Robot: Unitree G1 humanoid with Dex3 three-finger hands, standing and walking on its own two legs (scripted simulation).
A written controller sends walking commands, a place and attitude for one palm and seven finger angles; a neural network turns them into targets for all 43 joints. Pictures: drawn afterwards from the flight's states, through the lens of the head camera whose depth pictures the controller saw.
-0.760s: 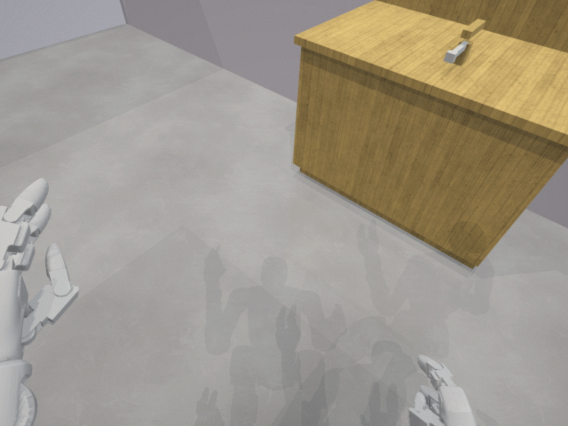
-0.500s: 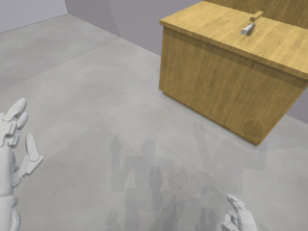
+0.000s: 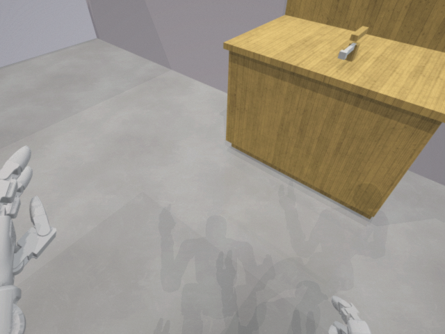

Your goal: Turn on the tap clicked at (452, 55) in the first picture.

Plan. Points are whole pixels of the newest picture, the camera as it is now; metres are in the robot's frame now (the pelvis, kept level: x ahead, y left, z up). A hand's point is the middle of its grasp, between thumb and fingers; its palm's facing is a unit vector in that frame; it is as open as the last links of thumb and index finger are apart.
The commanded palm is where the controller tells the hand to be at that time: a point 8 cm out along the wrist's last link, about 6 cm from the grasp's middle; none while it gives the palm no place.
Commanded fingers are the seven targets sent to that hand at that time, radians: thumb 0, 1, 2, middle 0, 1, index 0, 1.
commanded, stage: walk to a spot facing it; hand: left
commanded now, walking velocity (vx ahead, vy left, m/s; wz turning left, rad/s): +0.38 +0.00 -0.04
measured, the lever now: (343, 54) +1.15 -0.44 +0.04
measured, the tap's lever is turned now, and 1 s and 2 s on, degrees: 0 0 0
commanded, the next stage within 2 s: turn to face it in 1.12 s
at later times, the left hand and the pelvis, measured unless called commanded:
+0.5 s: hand (106, 146) +0.36 +0.22 +0.18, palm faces +0.37 -0.83 -0.41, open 7.4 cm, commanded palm +0.30 +0.26 +0.19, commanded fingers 0.00 0.90 0.90 -0.20 -0.30 -0.20 -0.30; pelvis +0.13 -0.01 +0.00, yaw -3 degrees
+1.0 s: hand (148, 96) +0.50 +0.18 +0.19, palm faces +0.43 -0.77 -0.47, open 7.4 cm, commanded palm +0.45 +0.23 +0.19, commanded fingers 0.00 0.90 0.90 -0.20 -0.30 -0.20 -0.30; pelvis +0.30 -0.06 +0.01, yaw +3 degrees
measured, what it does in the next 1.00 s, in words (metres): walks ahead: left foot, then right foot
